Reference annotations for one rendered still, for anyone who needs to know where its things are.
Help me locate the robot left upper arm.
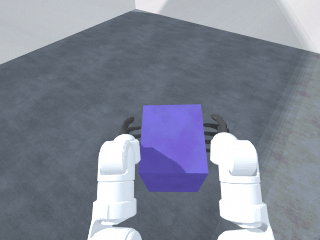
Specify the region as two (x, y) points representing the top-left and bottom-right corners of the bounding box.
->
(90, 226), (142, 240)

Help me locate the robot right hand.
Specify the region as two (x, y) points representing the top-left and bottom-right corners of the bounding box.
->
(203, 114), (230, 153)

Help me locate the robot left forearm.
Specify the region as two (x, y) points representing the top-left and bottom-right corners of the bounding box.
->
(87, 134), (141, 240)

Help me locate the robot right upper arm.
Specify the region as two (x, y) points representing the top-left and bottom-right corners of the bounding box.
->
(217, 228), (271, 240)

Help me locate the robot left hand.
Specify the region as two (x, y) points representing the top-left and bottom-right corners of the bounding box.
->
(118, 117), (141, 146)

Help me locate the carton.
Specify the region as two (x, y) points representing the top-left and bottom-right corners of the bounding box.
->
(138, 104), (209, 192)

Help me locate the robot right forearm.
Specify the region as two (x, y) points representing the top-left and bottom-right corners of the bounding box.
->
(210, 132), (275, 240)

